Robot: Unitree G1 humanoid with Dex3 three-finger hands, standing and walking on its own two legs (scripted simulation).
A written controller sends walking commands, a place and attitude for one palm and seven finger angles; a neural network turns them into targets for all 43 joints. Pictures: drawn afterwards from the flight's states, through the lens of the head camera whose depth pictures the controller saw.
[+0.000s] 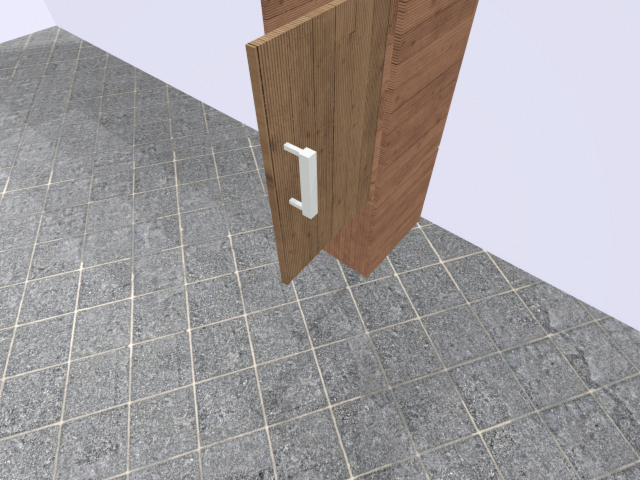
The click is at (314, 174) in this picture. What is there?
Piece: cupboard door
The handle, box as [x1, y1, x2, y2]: [284, 142, 317, 218]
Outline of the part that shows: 287,142 284,144 284,149 299,156 302,200 301,203 291,198 289,200 289,203 301,209 302,214 311,218 317,212 316,153 315,151 306,147 304,149 301,149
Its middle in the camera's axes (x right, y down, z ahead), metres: -0.04 -0.11 +0.74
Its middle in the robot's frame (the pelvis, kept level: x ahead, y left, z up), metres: +0.63 +0.08 -0.02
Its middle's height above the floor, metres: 0.76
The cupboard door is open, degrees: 93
